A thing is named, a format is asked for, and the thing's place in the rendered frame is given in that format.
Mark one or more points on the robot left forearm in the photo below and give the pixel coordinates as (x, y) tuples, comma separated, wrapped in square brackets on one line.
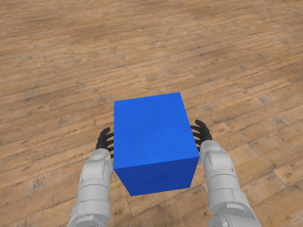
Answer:
[(92, 206)]

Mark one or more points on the left robot hand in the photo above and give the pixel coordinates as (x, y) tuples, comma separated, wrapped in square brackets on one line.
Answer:
[(102, 141)]

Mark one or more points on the robot right forearm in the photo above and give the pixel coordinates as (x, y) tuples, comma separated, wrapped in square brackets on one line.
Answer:
[(225, 195)]

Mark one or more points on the right robot upper arm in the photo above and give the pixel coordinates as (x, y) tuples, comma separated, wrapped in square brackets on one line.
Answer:
[(230, 220)]

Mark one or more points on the right robot hand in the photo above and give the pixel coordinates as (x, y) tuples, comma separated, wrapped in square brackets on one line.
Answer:
[(203, 134)]

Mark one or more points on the carton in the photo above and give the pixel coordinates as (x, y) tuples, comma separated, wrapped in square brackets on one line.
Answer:
[(154, 147)]

